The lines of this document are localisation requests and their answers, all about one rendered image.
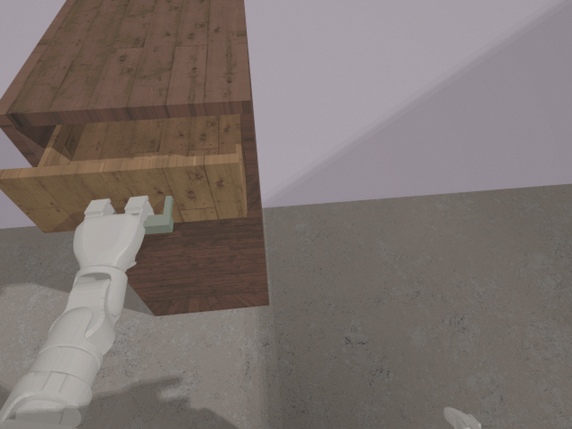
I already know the left robot forearm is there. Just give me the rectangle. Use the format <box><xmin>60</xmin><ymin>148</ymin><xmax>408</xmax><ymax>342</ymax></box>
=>
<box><xmin>0</xmin><ymin>265</ymin><xmax>128</xmax><ymax>428</ymax></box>

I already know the cabinet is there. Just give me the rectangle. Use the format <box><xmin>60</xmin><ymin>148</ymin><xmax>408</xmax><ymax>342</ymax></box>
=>
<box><xmin>0</xmin><ymin>0</ymin><xmax>269</xmax><ymax>316</ymax></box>

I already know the drawer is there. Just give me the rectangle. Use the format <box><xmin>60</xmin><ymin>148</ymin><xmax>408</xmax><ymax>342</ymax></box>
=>
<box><xmin>0</xmin><ymin>114</ymin><xmax>247</xmax><ymax>233</ymax></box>

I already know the robot left hand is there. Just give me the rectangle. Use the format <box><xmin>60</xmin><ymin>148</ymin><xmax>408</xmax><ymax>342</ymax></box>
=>
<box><xmin>73</xmin><ymin>196</ymin><xmax>155</xmax><ymax>273</ymax></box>

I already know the robot right hand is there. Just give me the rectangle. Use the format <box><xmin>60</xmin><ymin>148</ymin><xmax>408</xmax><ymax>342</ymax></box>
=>
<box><xmin>443</xmin><ymin>407</ymin><xmax>481</xmax><ymax>429</ymax></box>

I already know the handle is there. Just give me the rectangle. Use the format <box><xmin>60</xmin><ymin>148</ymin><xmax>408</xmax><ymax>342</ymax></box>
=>
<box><xmin>143</xmin><ymin>196</ymin><xmax>173</xmax><ymax>234</ymax></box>

